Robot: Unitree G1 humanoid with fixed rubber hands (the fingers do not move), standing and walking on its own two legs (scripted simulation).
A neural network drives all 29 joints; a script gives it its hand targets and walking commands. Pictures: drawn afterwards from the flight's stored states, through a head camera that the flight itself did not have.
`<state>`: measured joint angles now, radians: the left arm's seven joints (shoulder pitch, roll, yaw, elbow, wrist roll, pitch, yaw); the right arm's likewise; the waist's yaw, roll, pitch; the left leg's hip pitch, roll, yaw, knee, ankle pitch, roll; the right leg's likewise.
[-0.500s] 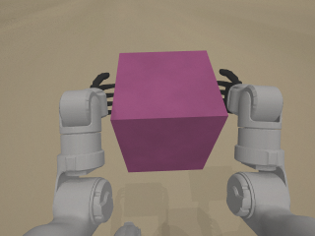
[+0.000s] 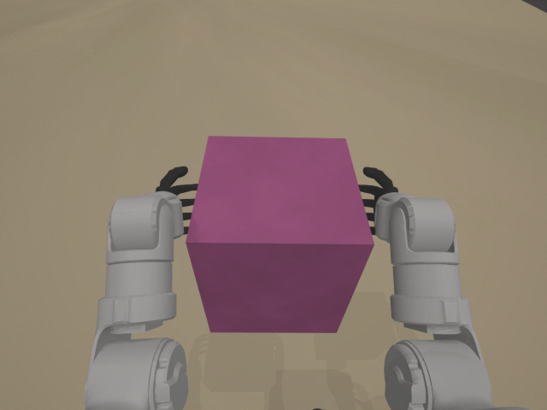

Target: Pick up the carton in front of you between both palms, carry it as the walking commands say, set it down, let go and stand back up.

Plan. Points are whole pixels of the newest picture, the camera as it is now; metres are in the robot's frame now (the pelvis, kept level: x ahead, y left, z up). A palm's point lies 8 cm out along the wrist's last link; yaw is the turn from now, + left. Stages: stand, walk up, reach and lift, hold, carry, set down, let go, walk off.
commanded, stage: carry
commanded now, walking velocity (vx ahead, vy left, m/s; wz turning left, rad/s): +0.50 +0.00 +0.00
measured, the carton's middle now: (275, 239) +0.38 +0.01 +0.04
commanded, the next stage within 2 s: none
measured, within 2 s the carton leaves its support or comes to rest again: neither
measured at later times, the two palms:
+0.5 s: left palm (185, 141) +0.58 +0.18 +0.08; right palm (341, 134) +0.59 -0.12 +0.09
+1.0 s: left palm (216, 75) +0.83 +0.14 +0.09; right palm (338, 77) +0.84 -0.16 +0.08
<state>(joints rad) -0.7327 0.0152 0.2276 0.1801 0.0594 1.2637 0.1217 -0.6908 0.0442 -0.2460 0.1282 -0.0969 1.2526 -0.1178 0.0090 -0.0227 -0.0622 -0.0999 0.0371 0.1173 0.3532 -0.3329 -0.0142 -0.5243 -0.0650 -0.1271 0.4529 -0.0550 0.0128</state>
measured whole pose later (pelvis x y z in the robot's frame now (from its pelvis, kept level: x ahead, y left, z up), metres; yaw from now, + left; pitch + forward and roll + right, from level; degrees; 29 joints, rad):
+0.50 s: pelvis +0.32 +0.02 -0.01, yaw +0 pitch +3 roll +1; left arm -0.19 -0.13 0.14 -0.26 0.13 1.23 0.08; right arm -0.21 0.14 -0.10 -0.24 -0.14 1.21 -0.08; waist 0.01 -0.04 -0.17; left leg -0.45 0.04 0.22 0.52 -0.12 0.07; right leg -0.11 -0.11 -0.12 0.68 -0.47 0.04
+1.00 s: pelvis +0.56 -0.01 -0.01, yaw +2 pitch +3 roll +0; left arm -0.21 -0.14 0.11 -0.23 0.14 1.22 0.09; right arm -0.20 0.12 -0.13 -0.26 -0.13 1.24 -0.08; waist 0.00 0.05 -0.12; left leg -0.20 0.08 0.10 0.67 -0.55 -0.05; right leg -0.42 -0.05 -0.24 0.45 -0.08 -0.08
